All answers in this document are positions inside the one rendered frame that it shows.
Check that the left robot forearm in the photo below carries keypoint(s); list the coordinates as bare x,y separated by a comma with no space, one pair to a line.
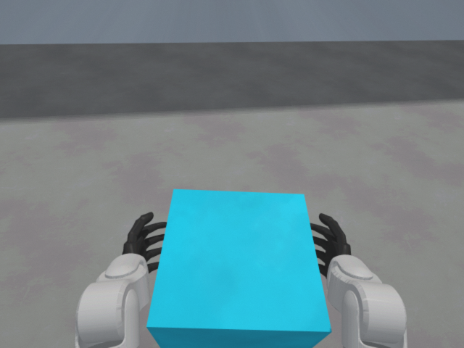
108,311

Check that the carton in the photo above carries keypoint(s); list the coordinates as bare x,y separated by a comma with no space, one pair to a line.
238,270

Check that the left robot hand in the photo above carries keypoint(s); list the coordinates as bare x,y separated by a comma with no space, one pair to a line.
137,244

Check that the right robot hand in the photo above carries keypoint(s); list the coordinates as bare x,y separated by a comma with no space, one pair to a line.
335,245

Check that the right robot forearm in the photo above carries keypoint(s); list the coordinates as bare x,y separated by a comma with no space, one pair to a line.
373,314

